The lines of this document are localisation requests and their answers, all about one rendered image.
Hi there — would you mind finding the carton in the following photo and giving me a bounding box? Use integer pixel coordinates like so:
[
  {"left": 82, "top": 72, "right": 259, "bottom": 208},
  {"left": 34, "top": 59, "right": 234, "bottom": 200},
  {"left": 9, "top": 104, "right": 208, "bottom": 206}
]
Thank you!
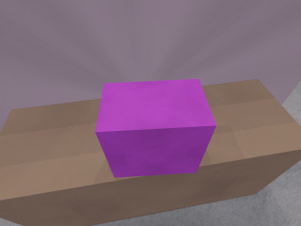
[{"left": 95, "top": 79, "right": 216, "bottom": 178}]

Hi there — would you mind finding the pedestal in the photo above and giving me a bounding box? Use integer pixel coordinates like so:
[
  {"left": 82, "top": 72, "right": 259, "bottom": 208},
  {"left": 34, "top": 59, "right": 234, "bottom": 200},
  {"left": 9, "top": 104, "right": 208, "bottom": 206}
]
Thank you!
[{"left": 0, "top": 79, "right": 301, "bottom": 226}]

